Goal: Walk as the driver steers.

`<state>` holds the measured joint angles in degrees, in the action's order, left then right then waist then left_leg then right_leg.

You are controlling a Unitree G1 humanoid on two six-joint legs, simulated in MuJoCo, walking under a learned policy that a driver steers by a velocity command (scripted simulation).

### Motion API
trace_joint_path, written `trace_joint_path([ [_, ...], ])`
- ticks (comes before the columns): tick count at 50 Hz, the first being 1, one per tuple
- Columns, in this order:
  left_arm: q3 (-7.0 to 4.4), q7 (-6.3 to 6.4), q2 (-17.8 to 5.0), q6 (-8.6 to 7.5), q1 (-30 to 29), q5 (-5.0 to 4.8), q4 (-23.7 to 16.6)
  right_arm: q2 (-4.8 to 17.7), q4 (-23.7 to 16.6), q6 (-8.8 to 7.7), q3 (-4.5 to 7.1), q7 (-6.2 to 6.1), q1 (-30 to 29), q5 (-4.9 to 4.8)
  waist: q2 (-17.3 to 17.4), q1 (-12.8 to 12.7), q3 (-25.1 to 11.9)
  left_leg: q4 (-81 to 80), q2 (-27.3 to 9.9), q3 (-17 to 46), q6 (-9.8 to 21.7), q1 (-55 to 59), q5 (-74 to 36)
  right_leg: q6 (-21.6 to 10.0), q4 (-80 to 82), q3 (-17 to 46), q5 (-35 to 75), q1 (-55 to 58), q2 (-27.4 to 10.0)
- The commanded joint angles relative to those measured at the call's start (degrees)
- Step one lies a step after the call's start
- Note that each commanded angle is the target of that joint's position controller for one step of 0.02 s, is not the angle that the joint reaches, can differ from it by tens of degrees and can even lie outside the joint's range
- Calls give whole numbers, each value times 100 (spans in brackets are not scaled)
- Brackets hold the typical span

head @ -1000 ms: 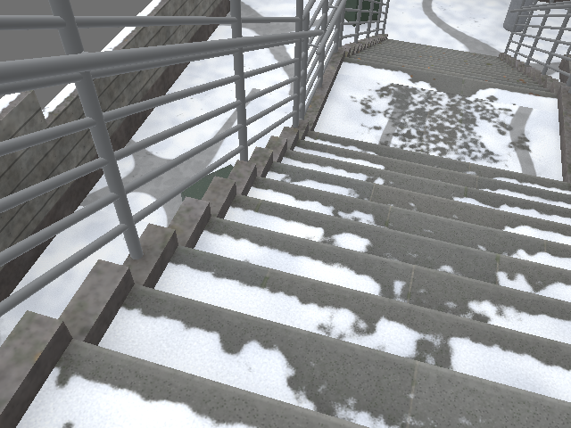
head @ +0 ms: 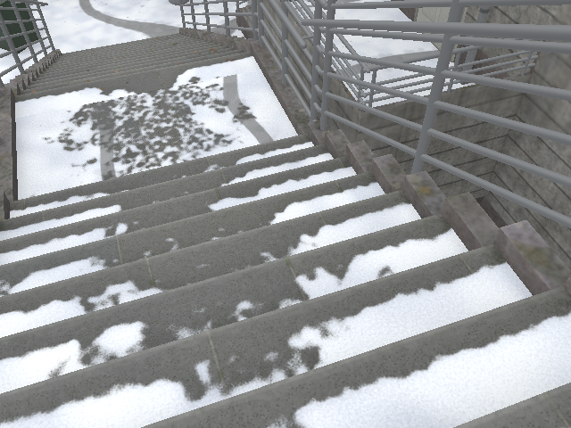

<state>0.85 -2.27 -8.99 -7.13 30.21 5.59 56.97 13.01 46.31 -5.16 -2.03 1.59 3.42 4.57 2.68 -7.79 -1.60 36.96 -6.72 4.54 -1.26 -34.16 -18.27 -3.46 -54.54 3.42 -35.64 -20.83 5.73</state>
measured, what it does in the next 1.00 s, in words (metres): goes down, turning left: left foot 0.16 m lower, then right foot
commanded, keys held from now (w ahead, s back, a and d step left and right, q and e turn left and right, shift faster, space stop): w+e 0.06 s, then w+q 0.94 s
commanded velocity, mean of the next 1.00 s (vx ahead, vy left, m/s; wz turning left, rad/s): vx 0.50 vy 0.00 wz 0.25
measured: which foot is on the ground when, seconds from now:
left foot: up 0.00-0.08, down 0.10-0.56, up 0.58-0.92, down 0.94-1.00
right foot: down 0.00-0.10, up 0.12-0.50, down 0.52-0.96, up 0.98-1.00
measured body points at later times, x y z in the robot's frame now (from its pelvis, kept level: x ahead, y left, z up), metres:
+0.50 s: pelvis +0.26 +0.08 -0.13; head +0.26 +0.08 +0.32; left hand +0.46 +0.27 -0.23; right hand +0.13 -0.11 -0.27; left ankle +0.15 +0.16 -0.84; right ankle +0.36 -0.04 -0.81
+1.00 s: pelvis +0.51 +0.16 -0.26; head +0.51 +0.18 +0.19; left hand +0.32 +0.31 -0.41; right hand +0.72 -0.03 -0.37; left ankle +0.52 +0.24 -1.01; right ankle +0.38 -0.03 -0.78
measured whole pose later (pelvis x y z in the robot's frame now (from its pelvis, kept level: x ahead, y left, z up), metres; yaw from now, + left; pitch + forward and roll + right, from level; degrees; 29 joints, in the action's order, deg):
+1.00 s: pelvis +0.51 +0.16 -0.26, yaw +20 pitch -1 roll -3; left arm 1.4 -4.1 -10.2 -3.5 31.9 5.8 62.9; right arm 14.4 52.9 -5.7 3.3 2.9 8.6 5.8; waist 1.3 -3.7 1.0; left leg 24.6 -0.7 -3.3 5.2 -14.2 10.3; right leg 2.0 -90.5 -5.9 -46.1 -16.6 -7.8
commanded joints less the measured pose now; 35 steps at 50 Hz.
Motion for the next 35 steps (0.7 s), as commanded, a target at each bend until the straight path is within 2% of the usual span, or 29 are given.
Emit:
trace_joint_path([
  [1, -49, 26, -676, 17, 116, 50, -435, 391, -125, 91, 78, 0, 484, -42, -465, 433, 728, -1022, 155, -272, -66, 1890, -79, -919, 556, 1686, 19, -1816, -959],
  [3, -71, 63, -959, 189, 119, -63, -383, 686, -103, 108, 203, 16, 514, -70, -476, 515, 865, -2182, 100, -128, 171, 2192, -309, -781, -40, 2244, -65, -1086, -1009],
  [4, -145, -7, -1302, 281, -107, -63, -454, 956, 38, 61, 400, -23, 1080, -156, -510, 872, 659, -2148, 154, -488, 360, 2897, -148, -609, -718, 2038, 449, -1085, -963],
  [5, -125, -213, -1216, 255, 68, 122, -368, 1471, 286, -57, 687, -37, 2125, -138, -145, 1390, 9, -1424, -21, -541, 925, 4397, -359, -111, -2201, 1532, 1819, -1558, -695],
  [6, 35, -409, -83, 199, 1601, -21, 73, 1801, 756, -82, 796, 141, 3185, 18, 1404, 1059, -1716, 577, -1101, 208, 2211, 6830, -3753, 425, -5107, 380, -891, -2867, -6],
  [7, -51, -480, -408, 218, 1791, -298, -86, 1916, 779, 9, 775, 381, 3631, 114, 1329, 1300, -1696, 146, -1685, 1901, 2559, 7084, -3069, 544, -7279, 231, -1406, -4569, 353],
  [8, -155, -348, -716, 205, 645, -352, -443, 1676, 848, 80, 739, 503, 3597, 110, 855, 1571, -816, -474, -1852, 2532, 2459, 6406, -759, 555, -7835, 234, -975, -5904, 182],
  [9, -200, -124, -833, 178, -424, -330, -830, 1339, 956, 48, 638, 540, 3239, -58, 529, 1473, 198, -1211, -1780, 3103, 2248, 5159, 3045, 403, -7339, 243, 43, -6784, -284],
  [10, -147, 60, -750, 167, -644, -298, -783, 541, 857, -11, 374, 498, 2834, -12, -120, 1191, 619, -1517, -1452, 2532, 1935, 3860, 3533, 210, -6460, 439, 1207, -6227, -690],
  [11, -262, 341, -568, 492, -1849, -470, -1100, 298, 1113, 159, 406, 159, 2672, -786, -21, 1010, 505, -1689, -1824, 2362, 1798, 3005, 2187, 97, -6045, -314, 641, -5237, -913],
  [12, -154, 412, -347, 700, -1875, -419, -1237, 431, 1069, 167, 371, 11, 2468, -652, -347, 753, 755, -1644, -1416, 2034, 1794, 2024, 1831, 47, -5441, -237, 852, -4608, -999],
  [13, 343, 162, 560, 451, -308, -47, -991, -117, 1128, -77, 180, 92, 2293, 205, -125, 241, 954, -1757, -810, 1815, 1586, 1380, 3291, -204, -4802, 796, 2867, -4801, -1453],
  [14, 251, 3, 139, 299, -397, 74, -785, -210, 925, -298, 201, 39, 1795, 96, -294, 449, 1086, -1894, -339, 1362, 1697, 898, 3536, -101, -2616, 445, 4141, -4495, -1402],
  [15, 164, -74, -222, 245, -983, 50, -926, -174, 867, -418, 173, 15, 1881, 32, -303, 837, 683, -2034, -54, 948, 1883, 215, 3700, 1, -1397, -83, 5020, -3384, -1261],
  [16, 141, -166, -302, 256, -1575, 23, -1019, -26, 1033, -478, 116, 20, 2152, -30, 63, 928, 512, -2179, 128, 825, 1887, -353, 3674, 88, -1130, -304, 5449, -2378, -1187],
  [19, 145, -239, -519, 319, -1837, 30, -1047, 656, 1175, -442, 188, 172, 2348, -3, 13, 686, 388, -1598, -54, 1104, 1858, -117, 2410, 339, -894, -227, 5295, -1527, -1026],
  [22, 63, -84, -771, 344, -2631, 25, -1448, 571, 1410, -423, 180, 126, 3018, -13, 94, 975, 231, -731, -328, 1715, 1954, 2091, 806, 446, -214, -274, 3325, -2413, -898],
  [24, 27, -50, -795, 311, -2814, 124, -1605, 403, 1535, -367, 188, 39, 3430, 42, 129, 1097, 206, -142, -313, 1817, 1904, 2584, 57, 322, -152, -570, 2283, -2225, -670],
  [25, 1, -28, -771, 300, -3016, -53, -1757, 603, 1478, -334, 317, 23, 3334, -87, 253, 1151, 260, -53, -326, 1929, 1873, 2850, -484, 243, 731, -467, 1714, -2037, -599],
  [26, -73, 17, -825, 259, -2490, -124, -1657, 739, 1279, -300, 428, 73, 2797, -84, 205, 758, 85, 329, -66, 1714, 1852, 2193, -1106, 100, 1255, -848, 1767, -557, -319],
  [27, -228, 113, -1106, 142, -1063, -269, -1237, 842, 968, -307, 519, 208, 2174, -1, 5, 119, -419, 1464, 221, 1488, 1655, 750, -1374, -199, 1297, -696, 2459, 1831, -329],
  [28, -348, 147, -1567, 42, 128, -484, -896, 213, 843, -364, 421, 306, 2555, 74, -1149, 10, -1714, 3572, 790, 779, 1028, -744, 408, -1565, 1340, 922, 4152, 4346, -1602],
  [29, -259, -14, -1237, -14, 798, -286, -643, -325, 860, -360, 239, 354, 2658, -69, -1812, -254, -1670, 5446, 1335, 406, 643, -2497, 5415, -2729, 2325, 3410, 4262, 4474, -3113],
  [30, -288, 31, -1020, 8, 112, 30, -662, 70, 358, -290, 367, 226, 1704, -193, -373, -168, 66, 5181, 1087, 831, 761, -3308, 4596, -2425, 2846, 3598, 2948, 2743, -3288],
  [31, -170, 2, -689, 48, -379, -96, -622, 90, 377, -155, 397, 82, 1393, -134, -75, 184, 402, 4813, 727, 742, 698, -2980, 3857, -2037, 2737, 2758, 2861, 1826, -3048],
  [32, -4, -24, -148, 98, -801, -116, -674, 117, 582, -27, 447, 27, 1611, -10, -82, 480, 157, 4461, 486, 606, 674, -2424, 3430, -1842, 2661, 2052, 2861, 1199, -2817],
  [33, 90, 50, 212, 101, -1146, -102, -738, -85, 665, 68, 374, 38, 1712, 135, -350, 691, 352, 3917, 233, 480, 692, -1830, 3083, -1536, 2851, 1376, 3147, 482, -2554],
  [34, 71, 163, 188, 135, -1487, -138, -738, -567, 822, 160, 210, 99, 2192, 353, -551, 1083, 460, 3391, 88, 345, 684, -852, 2708, -1167, 2789, 672, 2559, -500, -2131],
  [35, 110, 275, 219, 98, -1722, -132, -846, -594, 950, 171, 213, 241, 2414, 442, -591, 1178, 402, 3002, 239, -58, 685, -124, 1722, -903, 2656, -94, 2102, -1119, -1674],
])
Velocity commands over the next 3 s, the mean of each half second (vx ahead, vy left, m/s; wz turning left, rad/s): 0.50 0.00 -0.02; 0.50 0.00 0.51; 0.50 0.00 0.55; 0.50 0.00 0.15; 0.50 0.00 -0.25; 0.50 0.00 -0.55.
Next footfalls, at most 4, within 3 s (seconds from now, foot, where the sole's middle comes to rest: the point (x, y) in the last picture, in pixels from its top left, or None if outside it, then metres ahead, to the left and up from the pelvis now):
0.10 left None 0.19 0.16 -0.88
0.52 right None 0.39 -0.04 -0.88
0.94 left None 0.56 0.26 -1.04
1.40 right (276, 356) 0.90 0.19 -1.21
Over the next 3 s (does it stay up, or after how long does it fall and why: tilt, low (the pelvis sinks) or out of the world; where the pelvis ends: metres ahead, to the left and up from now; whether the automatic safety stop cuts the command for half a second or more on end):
stays up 1.50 0.62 -0.80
